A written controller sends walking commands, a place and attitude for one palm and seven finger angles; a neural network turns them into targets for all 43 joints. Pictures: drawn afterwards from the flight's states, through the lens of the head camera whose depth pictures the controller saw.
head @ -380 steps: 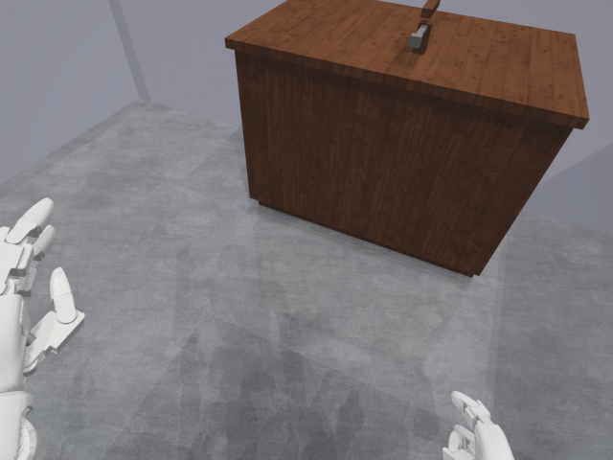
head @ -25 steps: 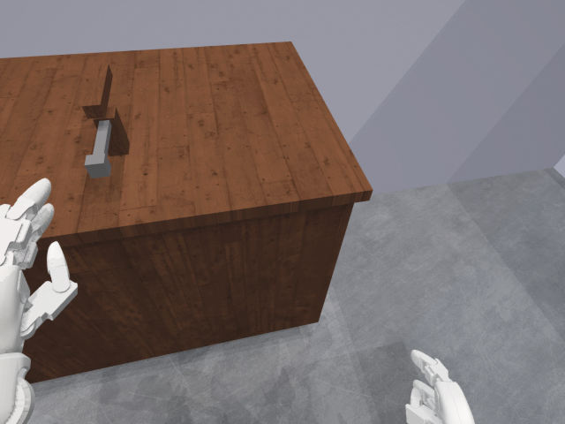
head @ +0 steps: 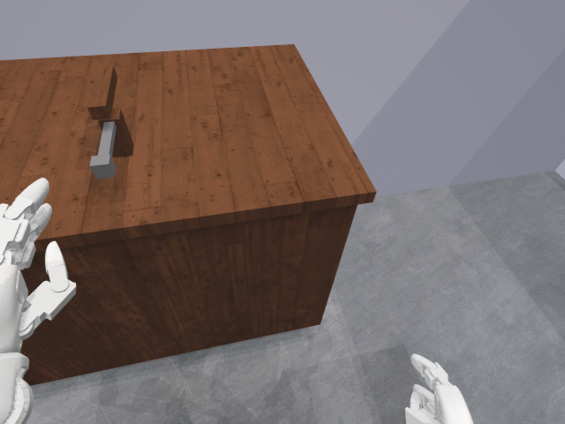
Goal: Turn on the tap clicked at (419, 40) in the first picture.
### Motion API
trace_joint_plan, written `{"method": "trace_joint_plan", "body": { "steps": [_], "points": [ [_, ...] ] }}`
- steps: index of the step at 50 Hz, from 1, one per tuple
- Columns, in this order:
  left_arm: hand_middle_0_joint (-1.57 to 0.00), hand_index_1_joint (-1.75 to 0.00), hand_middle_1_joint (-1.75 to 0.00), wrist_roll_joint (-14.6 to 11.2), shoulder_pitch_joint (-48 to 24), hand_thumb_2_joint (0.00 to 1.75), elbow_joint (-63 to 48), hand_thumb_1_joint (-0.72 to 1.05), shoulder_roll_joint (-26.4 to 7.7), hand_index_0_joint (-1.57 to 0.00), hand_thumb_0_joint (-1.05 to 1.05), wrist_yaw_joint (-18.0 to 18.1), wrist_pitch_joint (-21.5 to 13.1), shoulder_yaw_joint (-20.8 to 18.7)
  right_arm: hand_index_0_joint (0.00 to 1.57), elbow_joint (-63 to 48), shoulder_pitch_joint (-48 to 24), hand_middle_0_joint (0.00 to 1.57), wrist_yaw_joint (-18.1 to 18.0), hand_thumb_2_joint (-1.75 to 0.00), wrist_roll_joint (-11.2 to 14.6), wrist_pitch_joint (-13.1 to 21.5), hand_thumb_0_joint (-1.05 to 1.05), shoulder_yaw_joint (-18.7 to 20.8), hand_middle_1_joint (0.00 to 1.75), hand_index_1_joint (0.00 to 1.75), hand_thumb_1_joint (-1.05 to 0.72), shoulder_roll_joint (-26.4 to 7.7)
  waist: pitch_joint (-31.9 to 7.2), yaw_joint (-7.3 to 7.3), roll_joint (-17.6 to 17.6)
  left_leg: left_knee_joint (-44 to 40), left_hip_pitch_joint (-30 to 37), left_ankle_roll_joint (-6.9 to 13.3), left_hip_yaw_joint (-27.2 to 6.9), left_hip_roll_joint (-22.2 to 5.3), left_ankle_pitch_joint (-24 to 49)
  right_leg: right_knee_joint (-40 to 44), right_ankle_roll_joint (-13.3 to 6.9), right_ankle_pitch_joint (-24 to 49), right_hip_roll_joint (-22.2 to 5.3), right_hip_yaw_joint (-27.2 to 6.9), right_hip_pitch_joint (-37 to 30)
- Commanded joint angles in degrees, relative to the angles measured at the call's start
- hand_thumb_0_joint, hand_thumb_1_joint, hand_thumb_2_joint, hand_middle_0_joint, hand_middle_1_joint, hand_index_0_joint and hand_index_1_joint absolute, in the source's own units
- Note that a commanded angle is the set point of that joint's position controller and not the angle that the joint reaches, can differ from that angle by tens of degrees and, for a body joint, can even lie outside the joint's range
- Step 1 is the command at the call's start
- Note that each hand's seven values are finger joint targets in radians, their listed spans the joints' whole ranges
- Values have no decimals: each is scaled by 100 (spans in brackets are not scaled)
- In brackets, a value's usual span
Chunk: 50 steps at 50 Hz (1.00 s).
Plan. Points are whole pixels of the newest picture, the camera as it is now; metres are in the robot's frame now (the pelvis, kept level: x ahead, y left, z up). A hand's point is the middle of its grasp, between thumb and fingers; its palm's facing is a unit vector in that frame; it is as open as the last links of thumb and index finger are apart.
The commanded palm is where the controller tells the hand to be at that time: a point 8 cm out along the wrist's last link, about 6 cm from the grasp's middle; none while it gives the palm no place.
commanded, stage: shuffle to correct the standing spot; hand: left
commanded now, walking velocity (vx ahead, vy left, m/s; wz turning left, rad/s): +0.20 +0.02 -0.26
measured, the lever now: (103, 166) +0.45 +0.34 +0.10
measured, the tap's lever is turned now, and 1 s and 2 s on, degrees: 0 0 0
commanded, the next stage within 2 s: come to a stop and stand still in 0.40 s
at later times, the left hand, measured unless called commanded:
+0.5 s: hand (118, 223) +0.30 +0.24 +0.15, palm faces +0.37 -0.84 -0.39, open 7.4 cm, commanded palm +0.25 +0.27 +0.17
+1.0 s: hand (150, 193) +0.35 +0.21 +0.15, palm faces +0.32 -0.85 -0.42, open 7.4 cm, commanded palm +0.30 +0.25 +0.17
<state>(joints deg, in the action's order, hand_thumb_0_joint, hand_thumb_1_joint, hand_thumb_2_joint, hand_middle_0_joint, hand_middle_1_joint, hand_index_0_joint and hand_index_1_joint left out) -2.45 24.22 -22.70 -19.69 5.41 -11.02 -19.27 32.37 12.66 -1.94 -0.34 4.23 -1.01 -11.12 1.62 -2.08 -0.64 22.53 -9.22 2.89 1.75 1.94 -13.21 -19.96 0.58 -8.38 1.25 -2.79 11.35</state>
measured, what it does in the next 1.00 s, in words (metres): walks ahead: left foot, then right foot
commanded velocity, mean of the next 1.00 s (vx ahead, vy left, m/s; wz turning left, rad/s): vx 0.03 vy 0.03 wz -0.03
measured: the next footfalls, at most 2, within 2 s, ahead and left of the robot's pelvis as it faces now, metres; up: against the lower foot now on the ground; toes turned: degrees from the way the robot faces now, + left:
left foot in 0.46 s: +0.14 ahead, +0.10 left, +0.00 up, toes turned -5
right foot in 0.70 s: +0.12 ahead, -0.09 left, +0.00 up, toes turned -6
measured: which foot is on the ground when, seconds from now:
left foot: down 0.00-0.26, up 0.28-0.44, down 0.46-1.00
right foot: down 0.00-0.46, up 0.48-0.68, down 0.70-1.00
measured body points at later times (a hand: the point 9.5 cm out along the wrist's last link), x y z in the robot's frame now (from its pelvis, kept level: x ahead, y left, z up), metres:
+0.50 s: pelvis +0.07 +0.00 -0.03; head +0.09 +0.01 +0.42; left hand +0.27 +0.28 +0.17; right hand +0.22 -0.26 -0.11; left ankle +0.10 +0.10 -0.75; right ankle +0.02 -0.12 -0.73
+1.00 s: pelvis +0.12 -0.01 -0.01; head +0.14 -0.01 +0.44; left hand +0.33 +0.26 +0.17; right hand +0.27 -0.27 -0.09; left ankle +0.12 +0.10 -0.75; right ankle +0.14 -0.12 -0.74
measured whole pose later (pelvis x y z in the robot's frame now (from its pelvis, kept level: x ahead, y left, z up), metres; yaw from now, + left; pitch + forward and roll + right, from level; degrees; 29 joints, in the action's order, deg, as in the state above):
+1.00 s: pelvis +0.12 -0.01 -0.01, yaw -6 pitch +0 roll +0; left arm -2.2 28.4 -28.6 -20.4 8.5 -10.1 -20.2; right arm 34.5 10.4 -3.7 -0.1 3.8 0.6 -13.0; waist 3.4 -0.9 0.0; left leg 29.1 -12.9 0.3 0.9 -0.1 -16.0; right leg -28.1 -1.4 -11.9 0.2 3.3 16.1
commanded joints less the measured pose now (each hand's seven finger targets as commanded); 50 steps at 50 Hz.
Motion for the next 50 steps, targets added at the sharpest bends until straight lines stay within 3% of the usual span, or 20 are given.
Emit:
{"method": "trace_joint_plan", "body": {
  "steps": [1, 4, 8, 10, 12, 14, 17, 21, 23, 24, 26, 27, 30, 33, 35, 36, 38, 41, 46, 50],
  "points": [
    [-20, -30, -30, -16, -730, 90, -1297, 90, -896, -20, 0, 164, -392, -494, 20, -860, -605, 20, -117, -90, 24, 340, 0, 317, 30, 30, -90, -794, -522, 117, 693, -794, -501, -96, -686, -784, -1502, -528, -163, -651, 103, 23, -118],
    [-20, -30, -30, 32, -891, 90, -1389, 90, -893, -20, 0, 210, -405, -480, 20, -845, -571, 20, -130, -90, 50, 358, 0, 323, 30, 30, -90, -805, -392, 120, 928, -736, -428, 146, -1018, -1192, -1554, -1223, -184, -640, 156, 229, 335],
    [-20, -30, -30, 53, -901, 90, -1293, 90, -889, -20, 0, 266, -413, -481, 20, -789, -516, 20, -110, -90, 46, 366, 0, 315, 30, 30, -90, -786, -476, 116, 599, 126, -423, 97, -631, -1065, -240, -1060, -343, 32, -25, 133, 70],
    [-20, -30, -30, 38, -665, 90, -1130, 90, -1013, -20, 0, 271, -410, -631, 20, -814, -551, 20, -109, -90, 53, 365, 0, 357, 30, 30, -90, -785, -563, 112, -180, 1153, -830, -87, 7, -507, -46, -701, -669, 365, -449, -853, -303],
    [-20, -30, -30, 8, -547, 90, -1216, 90, -1088, -20, 0, 291, -481, -698, 20, -791, -516, 20, -50, -90, 86, 334, 0, 373, 30, 30, -90, -700, -678, 106, -925, 2552, -1803, -261, 179, -112, -534, -148, -1293, 628, -1413, -2407, -1016],
    [-20, -30, -30, 4, -422, 90, -1348, 90, -1186, -20, 0, 306, -598, -839, 20, -784, -607, 20, 3, -90, 116, 298, 0, 358, 30, 30, -90, -687, -471, -33, -659, 3421, -2786, -228, -260, -320, -1770, -44, -1677, 1050, -1900, -2816, -1367],
    [-20, -30, -30, 17, -204, 90, -1542, 90, -1122, -20, 0, 348, -665, -881, 20, -763, -577, 20, 40, -90, 90, 180, 0, 256, 30, 30, -90, -560, -642, 25, -367, 2749, -2271, -170, -251, -518, -1260, -406, -1433, 1486, -1576, -1756, -1016],
    [-20, -30, -30, -65, -335, 90, -1743, 90, -1113, -20, 0, 314, -620, -858, 20, -725, -541, 20, -75, -90, 75, 234, 0, 358, 30, 30, -90, -604, -757, 189, 119, 576, 435, -151, 214, -217, 460, -1300, -560, 321, -631, -423, 488],
    [-20, -30, -30, -89, -484, 90, -1950, 90, -1074, -20, 0, 285, -661, -855, 20, -802, -473, 20, -73, -90, 153, 294, 0, 474, 30, 30, -90, -804, -993, 273, 1474, -115, 1303, 757, -2009, -1762, 605, -3266, -68, -1642, 97, 249, 1792],
    [-20, -30, -30, -62, -518, 90, -1851, 90, -1148, -20, 0, 306, -628, -934, 20, -770, -471, 20, -81, -90, 115, 346, 0, 439, 30, 30, -90, -681, -807, 328, 1686, -470, 1204, 1166, -2768, -2134, 729, -4139, -72, -2385, 112, 207, 2271],
    [-20, -30, -30, -9, -679, 90, -1820, 90, -1176, -20, 0, 279, -585, -864, 20, -596, -430, 20, -61, -90, 44, 476, 0, 394, 30, 30, -90, -601, -513, 344, 884, -435, 998, 1416, -2723, -2297, 1300, -4956, -112, -2106, -239, -109, 2770],
    [-20, -30, -30, 3, -535, 90, -1755, 90, -1030, -20, 0, 254, -536, -731, 20, -569, -406, 20, -24, -90, 74, 490, 0, 430, 30, 30, -90, -652, -452, 280, 507, -327, 817, 1274, -2155, -2156, 1738, -4744, -104, -1888, -347, -79, 2682],
    [-20, -30, -30, 3, -174, 90, -1900, 90, -990, -20, 0, 259, -449, -745, 20, -632, -488, 20, 29, -90, 67, 560, 0, 325, 30, 30, -90, -636, -638, 113, 966, -98, 146, 564, -528, -1562, 2687, -2847, -81, -1095, -401, 396, 1281],
    [-20, -30, -30, 33, -14, 90, -1654, 90, -1069, -20, 0, 344, -371, -867, 20, -711, -481, 20, -1, -90, 91, 588, 0, 201, 30, 30, -90, -610, -648, 144, 853, 270, -602, 49, -136, -1315, 2159, -973, -54, -97, -147, 771, -384],
    [-20, -30, -30, 40, -29, 90, -1560, 90, -1283, -20, 0, 364, -357, -1089, 20, -772, -560, 20, -48, -90, 66, 571, 0, 181, 30, 30, -90, -575, -795, 164, 430, 814, -1081, -283, 196, -813, 1185, -537, -193, 1668, -440, 170, -1179],
    [-20, -30, -30, -3, -165, 90, -1590, 90, -1289, -20, 0, 360, -393, -1103, 20, -779, -500, 20, -47, -90, 49, 573, 0, 163, 30, 30, -90, -557, -781, 219, 303, 948, -1223, -416, 204, -555, 581, -543, -330, 2578, -782, -200, -1139],
    [-20, -30, -30, -70, 149, 90, -1273, 90, -1030, -20, 0, 373, -346, -945, 20, -731, -354, 20, 19, -90, 88, 511, 0, 276, 30, 30, -90, -522, -1101, 196, -1012, 1840, -1077, -508, 60, -211, -403, -234, -782, 3296, -1508, -1143, -992],
    [-20, -30, -30, -28, 292, 90, -1433, 90, -1114, -20, 0, 424, -397, -1014, 20, -682, -569, 20, -46, -90, 71, 390, 0, 172, 30, 30, -90, -451, -1082, 132, -669, 1790, -1363, -392, -308, -325, -1132, -263, -826, 3050, -1688, -956, -1031],
    [-20, -30, -30, -42, 243, 90, -1844, 90, -1106, -20, 0, 498, -326, -879, 20, -704, -628, 20, -215, -90, 44, 297, 0, 272, 30, 30, -90, -619, -1174, 114, -57, 270, -256, -372, -271, -443, 1300, -475, -244, 1258, -834, -136, -512],
    [-20, -30, -30, -8, -212, 90, -1989, 90, -1129, -20, 0, 467, -283, -784, 20, -778, -798, 20, -291, -90, 61, 291, 0, 247, 30, 30, -90, -680, -918, 101, 817, -195, -567, -283, -645, -803, 1786, -743, -36, 940, -287, 246, -676]
  ]
}}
